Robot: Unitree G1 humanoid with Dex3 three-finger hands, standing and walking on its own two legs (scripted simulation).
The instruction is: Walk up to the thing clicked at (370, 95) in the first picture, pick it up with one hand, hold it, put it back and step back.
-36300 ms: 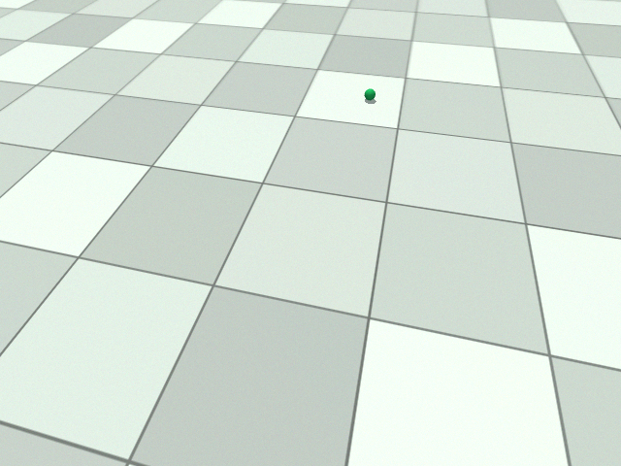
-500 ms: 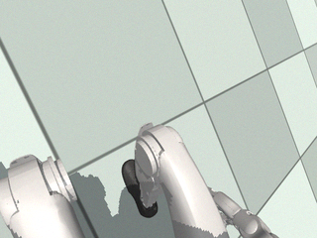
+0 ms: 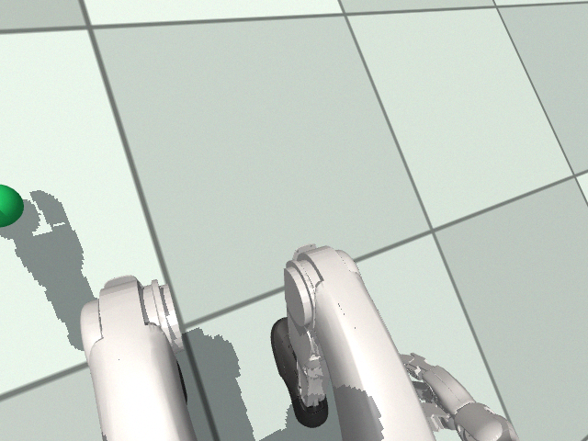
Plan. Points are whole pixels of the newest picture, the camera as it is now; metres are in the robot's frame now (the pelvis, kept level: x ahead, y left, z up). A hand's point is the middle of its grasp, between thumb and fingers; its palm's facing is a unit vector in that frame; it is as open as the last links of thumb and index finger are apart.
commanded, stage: withdraw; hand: left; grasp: from above
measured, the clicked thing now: out of the picture +0.45 +0.39 -0.29
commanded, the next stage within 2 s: home in 0.54 s
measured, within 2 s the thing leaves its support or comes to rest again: neither
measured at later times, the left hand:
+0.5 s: hand out of the picture +0.44 +0.37 -0.14, palm faces -0.36 -0.09 -0.93, open 14.0 cm
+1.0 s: hand out of the picture +0.37 +0.40 -0.06, palm faces -0.30 -0.41 -0.86, open 11.2 cm
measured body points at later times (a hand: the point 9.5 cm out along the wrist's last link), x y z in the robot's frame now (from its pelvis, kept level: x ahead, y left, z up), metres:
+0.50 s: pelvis -0.01 -0.01 +0.00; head +0.21 +0.12 +0.37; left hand +0.45 +0.37 -0.09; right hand +0.08 -0.28 -0.08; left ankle +0.07 +0.13 -0.29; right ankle +0.10 -0.12 -0.29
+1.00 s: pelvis +0.00 +0.00 +0.06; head +0.22 +0.11 +0.43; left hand +0.39 +0.41 -0.01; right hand +0.10 -0.27 -0.05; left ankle +0.07 +0.13 -0.29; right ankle +0.10 -0.12 -0.29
